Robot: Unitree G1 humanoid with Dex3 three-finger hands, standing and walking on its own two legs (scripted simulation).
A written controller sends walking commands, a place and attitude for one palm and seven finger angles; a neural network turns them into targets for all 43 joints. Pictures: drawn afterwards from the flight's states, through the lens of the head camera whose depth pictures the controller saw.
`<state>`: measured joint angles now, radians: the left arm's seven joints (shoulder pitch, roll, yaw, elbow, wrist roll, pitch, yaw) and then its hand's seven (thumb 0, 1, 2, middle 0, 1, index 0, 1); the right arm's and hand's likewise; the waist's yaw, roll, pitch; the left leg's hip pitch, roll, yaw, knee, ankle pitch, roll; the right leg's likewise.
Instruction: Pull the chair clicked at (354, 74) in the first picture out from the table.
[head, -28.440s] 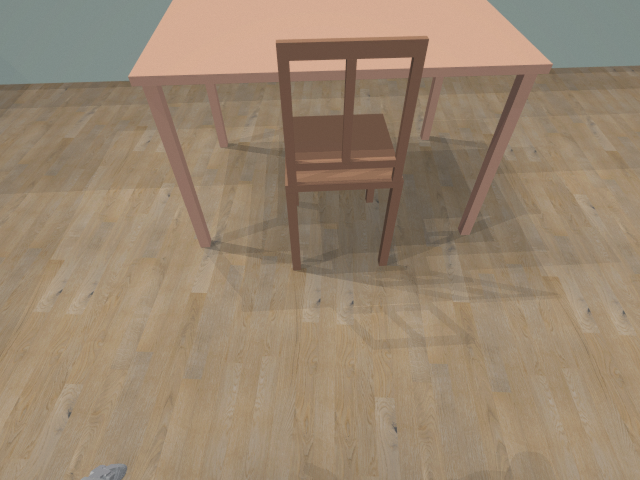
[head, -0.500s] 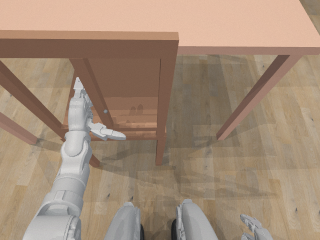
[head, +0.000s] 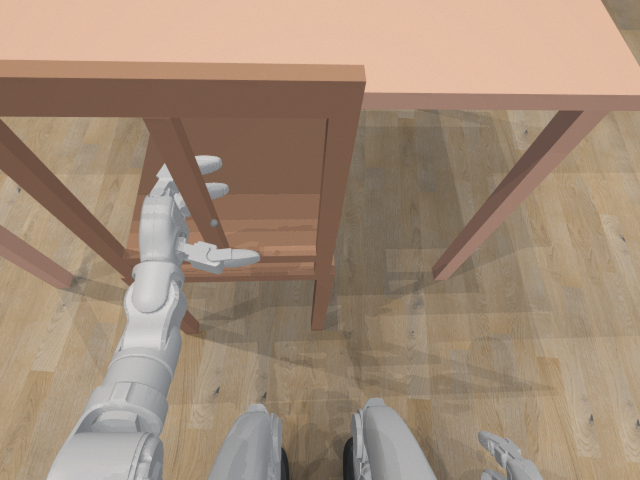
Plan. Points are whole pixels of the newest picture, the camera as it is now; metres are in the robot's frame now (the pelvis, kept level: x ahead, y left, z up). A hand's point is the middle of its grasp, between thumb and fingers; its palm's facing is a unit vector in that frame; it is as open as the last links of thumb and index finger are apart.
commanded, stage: hook a spindle and tug to test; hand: left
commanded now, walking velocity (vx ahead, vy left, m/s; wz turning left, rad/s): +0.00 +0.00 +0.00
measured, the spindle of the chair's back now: (198, 200) +0.45 +0.15 +0.02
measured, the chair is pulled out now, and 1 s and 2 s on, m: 0.00 0.03 0.09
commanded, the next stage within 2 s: step backward, pulling the chair out in 0.98 s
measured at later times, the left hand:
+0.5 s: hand (214, 222) +0.42 +0.13 +0.02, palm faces +0.02 -1.00 +0.00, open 5.5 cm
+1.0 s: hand (210, 245) +0.39 +0.13 +0.02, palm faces +0.01 -1.00 +0.01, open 5.6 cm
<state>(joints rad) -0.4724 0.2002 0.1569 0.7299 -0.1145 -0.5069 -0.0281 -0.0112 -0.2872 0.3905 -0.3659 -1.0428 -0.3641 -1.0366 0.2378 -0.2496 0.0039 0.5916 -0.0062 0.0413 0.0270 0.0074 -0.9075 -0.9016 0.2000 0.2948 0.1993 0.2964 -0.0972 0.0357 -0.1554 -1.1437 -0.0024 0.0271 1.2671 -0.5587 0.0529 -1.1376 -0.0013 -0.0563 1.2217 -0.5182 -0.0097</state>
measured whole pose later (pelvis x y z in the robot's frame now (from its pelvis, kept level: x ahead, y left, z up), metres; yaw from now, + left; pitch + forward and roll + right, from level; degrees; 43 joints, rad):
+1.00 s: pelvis +0.04 +0.00 +0.02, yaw -1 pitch +26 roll -2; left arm -0.08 0.15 0.07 0.32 -0.16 -0.45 0.00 0.05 0.72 0.75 -0.34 -1.45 -0.39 -1.45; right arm 0.22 -0.23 -0.02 0.52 0.00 0.02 0.05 0.01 -0.91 -0.90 0.20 0.29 0.20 0.30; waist -0.07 0.04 -0.16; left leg -1.04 0.00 0.04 1.20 -0.60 0.05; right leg -1.04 0.01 -0.04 1.16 -0.55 -0.01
